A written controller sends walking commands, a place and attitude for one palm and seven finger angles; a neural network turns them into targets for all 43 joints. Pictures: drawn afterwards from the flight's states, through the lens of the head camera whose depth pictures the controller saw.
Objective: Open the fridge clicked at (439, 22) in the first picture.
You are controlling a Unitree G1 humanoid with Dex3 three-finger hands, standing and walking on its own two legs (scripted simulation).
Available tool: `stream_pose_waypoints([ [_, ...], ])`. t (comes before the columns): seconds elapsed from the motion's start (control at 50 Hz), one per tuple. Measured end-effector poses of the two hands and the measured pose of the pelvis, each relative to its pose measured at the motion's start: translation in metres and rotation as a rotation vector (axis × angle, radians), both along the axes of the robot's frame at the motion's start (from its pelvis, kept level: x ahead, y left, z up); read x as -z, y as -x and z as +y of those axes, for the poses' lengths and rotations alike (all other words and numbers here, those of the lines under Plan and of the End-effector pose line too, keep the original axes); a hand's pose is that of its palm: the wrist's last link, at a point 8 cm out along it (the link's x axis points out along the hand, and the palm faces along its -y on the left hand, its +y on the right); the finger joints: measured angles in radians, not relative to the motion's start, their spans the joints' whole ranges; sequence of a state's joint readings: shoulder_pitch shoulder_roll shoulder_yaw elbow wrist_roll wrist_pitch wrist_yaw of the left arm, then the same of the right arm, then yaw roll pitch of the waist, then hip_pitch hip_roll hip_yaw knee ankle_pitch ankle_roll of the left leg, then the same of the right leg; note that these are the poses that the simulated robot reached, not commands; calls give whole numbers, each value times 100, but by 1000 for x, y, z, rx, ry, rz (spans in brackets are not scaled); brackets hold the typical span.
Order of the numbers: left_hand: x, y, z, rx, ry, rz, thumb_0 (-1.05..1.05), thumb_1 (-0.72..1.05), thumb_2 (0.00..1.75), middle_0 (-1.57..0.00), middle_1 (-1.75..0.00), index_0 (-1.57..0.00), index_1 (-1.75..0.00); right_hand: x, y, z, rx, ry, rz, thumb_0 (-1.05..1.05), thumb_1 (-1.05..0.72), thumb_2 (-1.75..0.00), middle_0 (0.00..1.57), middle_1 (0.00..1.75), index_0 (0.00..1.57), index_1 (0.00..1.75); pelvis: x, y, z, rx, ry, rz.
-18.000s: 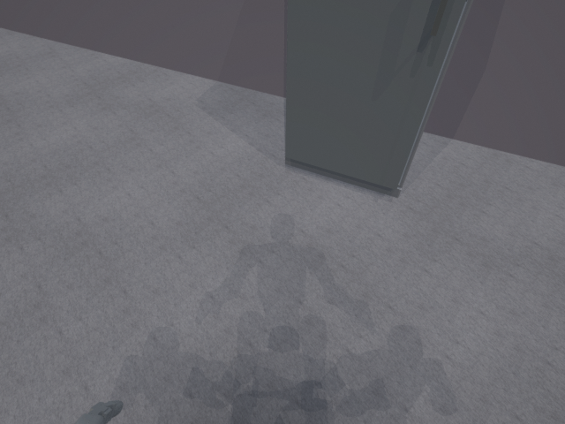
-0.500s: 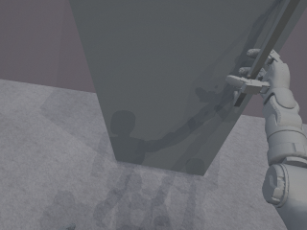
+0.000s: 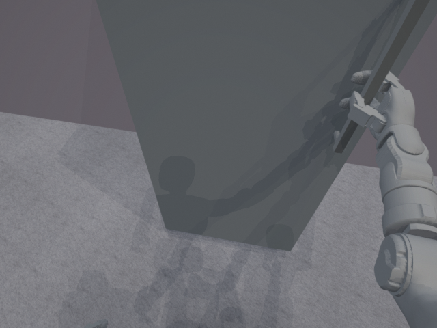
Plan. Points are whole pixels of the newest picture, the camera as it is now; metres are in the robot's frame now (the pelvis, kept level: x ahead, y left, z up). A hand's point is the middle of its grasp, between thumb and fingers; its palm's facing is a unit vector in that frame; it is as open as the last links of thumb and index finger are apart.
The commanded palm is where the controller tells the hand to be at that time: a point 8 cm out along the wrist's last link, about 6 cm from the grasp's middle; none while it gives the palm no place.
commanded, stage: grip the handle and tug to test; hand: right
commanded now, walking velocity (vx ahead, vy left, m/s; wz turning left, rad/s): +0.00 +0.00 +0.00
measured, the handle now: (367, 84) +0.53 -0.20 +0.20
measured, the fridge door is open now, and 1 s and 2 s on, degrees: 0 0 11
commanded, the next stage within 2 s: pull the door a little, standing still in 0.56 s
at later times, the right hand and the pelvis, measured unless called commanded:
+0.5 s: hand (354, 109) +0.47 -0.17 +0.18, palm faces +0.08 +1.00 +0.01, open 5.4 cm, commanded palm +0.42 -0.22 +0.18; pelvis +0.01 +0.00 +0.00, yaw +2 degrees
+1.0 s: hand (353, 111) +0.46 -0.17 +0.18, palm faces +0.10 +1.00 +0.01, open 5.7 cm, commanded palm +0.40 -0.22 +0.18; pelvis +0.05 +0.00 +0.01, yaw +3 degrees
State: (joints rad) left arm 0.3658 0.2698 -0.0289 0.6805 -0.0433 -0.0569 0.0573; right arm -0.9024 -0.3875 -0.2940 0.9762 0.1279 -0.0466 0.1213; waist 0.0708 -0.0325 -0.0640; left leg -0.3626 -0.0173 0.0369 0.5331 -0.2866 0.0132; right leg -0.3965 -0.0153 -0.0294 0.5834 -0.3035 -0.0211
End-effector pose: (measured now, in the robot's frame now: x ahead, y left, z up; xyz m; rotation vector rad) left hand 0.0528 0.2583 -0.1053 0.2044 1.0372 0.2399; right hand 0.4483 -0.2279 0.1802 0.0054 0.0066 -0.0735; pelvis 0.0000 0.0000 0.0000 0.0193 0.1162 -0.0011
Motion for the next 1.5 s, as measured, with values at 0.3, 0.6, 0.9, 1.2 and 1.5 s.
stream_pose_waypoints([
  [0.3, 0, -1, -4, -14, 13, -18, 1, 90, 90, -20, -29, -20, -30, 0, 1, 2, 12, -1, -5, 1, -77, -83, 39, 140, 40, 140, -1, -2, -3, -14, 1, -3],
  [0.6, -9, -38, -6, -37, 31, -82, 1, 90, 90, -20, -29, -20, -30, 1, 6, 3, 8, -2, -19, 1, -80, -81, 30, 139, 31, 136, -5, -24, -5, -45, 3, -18],
  [0.9, -21, -105, -14, 30, 40, -150, 1, 90, 90, -20, -29, -20, -30, -2, 8, 4, 17, -3, 24, 2, -78, -83, 29, 132, 32, 135, -11, -43, -4, -32, 3, -28],
  [1.2, -38, -140, -12, -32, 77, -215, 1, 90, 90, -20, -29, -20, -30, -1, 20, 7, 2, 13, 0, 2, -81, -83, 23, 132, 23, 132, -23, -84, -3, -145, 9, -35],
  [1.5, -41, -234, -12, 90, -69, -242, 1, 90, 90, -20, -29, -20, -30, 4, 64, 3, -62, 284, -239, -5, -62, -77, 39, 134, 32, 136, -3, -143, -21, -136, 0, -41],
])
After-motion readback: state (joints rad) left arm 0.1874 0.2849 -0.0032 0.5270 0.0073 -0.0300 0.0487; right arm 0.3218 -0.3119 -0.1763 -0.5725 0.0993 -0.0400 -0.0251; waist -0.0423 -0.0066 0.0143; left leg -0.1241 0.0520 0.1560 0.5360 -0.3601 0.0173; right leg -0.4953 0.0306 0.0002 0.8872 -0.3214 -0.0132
